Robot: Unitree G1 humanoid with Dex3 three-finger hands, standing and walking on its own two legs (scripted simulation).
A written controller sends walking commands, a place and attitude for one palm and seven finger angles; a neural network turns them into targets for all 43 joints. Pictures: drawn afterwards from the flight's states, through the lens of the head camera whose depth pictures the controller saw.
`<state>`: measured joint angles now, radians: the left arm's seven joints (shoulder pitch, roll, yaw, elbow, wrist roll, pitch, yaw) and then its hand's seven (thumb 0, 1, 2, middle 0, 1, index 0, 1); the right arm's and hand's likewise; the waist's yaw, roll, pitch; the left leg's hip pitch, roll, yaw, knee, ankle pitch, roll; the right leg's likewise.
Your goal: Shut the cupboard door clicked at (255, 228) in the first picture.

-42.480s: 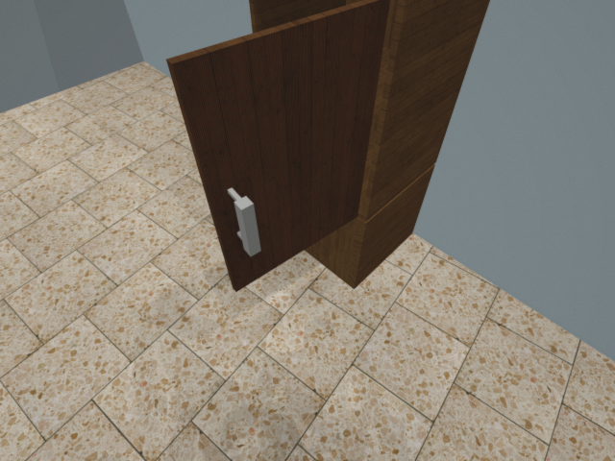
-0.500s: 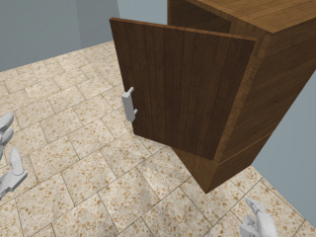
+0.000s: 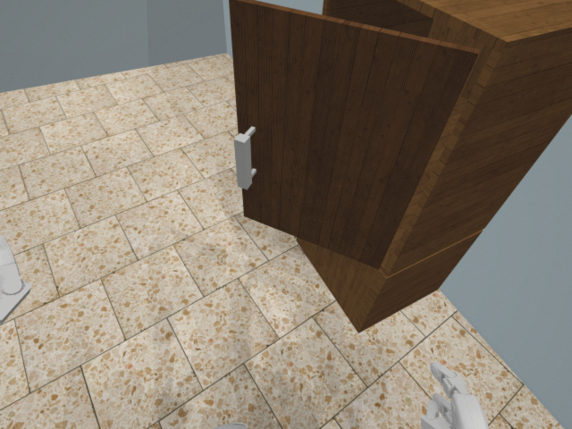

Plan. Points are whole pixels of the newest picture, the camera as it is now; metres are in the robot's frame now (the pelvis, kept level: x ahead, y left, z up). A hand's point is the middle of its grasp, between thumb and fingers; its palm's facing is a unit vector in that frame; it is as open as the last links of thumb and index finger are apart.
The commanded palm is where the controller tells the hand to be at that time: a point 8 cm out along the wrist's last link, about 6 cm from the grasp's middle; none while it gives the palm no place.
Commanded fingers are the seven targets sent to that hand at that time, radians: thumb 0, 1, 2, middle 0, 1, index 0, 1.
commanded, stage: step back with the hand held close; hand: left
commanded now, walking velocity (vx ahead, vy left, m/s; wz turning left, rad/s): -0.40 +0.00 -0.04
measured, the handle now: (248, 157) +0.70 +0.14 -0.06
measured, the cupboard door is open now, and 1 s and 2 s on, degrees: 37 37 37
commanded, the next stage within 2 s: stop stepping back and stand still in 0.74 s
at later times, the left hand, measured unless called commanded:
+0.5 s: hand out of the picture +0.13 +0.28 +0.18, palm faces +0.51 -0.73 -0.45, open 7.4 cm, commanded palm +0.06 +0.30 +0.19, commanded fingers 0.00 0.90 0.90 -0.20 -0.30 -0.20 -0.30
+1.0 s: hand out of the picture +0.06 +0.32 +0.18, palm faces +0.46 -0.80 -0.38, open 7.4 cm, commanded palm -0.01 +0.35 +0.19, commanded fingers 0.00 0.90 0.90 -0.20 -0.30 -0.20 -0.30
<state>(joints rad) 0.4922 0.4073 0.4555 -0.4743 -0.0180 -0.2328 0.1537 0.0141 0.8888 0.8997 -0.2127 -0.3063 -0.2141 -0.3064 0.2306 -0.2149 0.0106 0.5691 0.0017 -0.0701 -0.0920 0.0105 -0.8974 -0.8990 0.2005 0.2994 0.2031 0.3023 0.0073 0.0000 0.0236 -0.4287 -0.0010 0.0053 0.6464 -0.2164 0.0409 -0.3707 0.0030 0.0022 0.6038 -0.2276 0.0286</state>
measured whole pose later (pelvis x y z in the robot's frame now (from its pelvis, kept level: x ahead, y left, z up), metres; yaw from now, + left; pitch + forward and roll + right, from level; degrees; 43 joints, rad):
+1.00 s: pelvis -0.14 +0.05 +0.01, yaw +2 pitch +0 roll -6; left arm 0.46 0.45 0.44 -0.51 -0.04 -0.23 0.15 0.01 0.89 0.90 -0.21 -0.31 -0.22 -0.31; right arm 0.23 -0.19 -0.02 0.64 -0.02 -0.10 -0.08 0.01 -0.90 -0.90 0.20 0.30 0.20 0.30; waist -0.01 0.00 0.02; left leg -0.49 0.03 0.05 0.45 -0.08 0.03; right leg -0.35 0.10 0.04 0.83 -0.50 0.00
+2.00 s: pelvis -0.21 +0.10 +0.00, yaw -2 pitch +1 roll +0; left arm 0.22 0.28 0.04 0.44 0.01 0.04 0.01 0.00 0.91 0.90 -0.20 -0.30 -0.20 -0.30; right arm 0.15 -0.30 -0.01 0.76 -0.02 0.00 0.00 0.01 -0.90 -0.90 0.20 0.30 0.20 0.30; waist -0.03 0.04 -0.01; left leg -0.38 0.03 0.09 0.63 -0.26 0.02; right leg -0.24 -0.01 -0.11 0.63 -0.41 -0.04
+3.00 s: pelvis -0.20 +0.10 +0.02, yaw -3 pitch -2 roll +0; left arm 0.34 0.11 0.01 1.16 0.01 -0.01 0.04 0.00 0.91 0.90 -0.20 -0.30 -0.20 -0.30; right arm 0.32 -0.11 0.00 1.15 -0.02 0.01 -0.04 0.00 -0.90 -0.90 0.20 0.30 0.20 0.30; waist -0.01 0.00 0.02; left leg -0.20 0.04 0.11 0.40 -0.17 0.01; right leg -0.07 0.02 -0.09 0.38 -0.28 -0.04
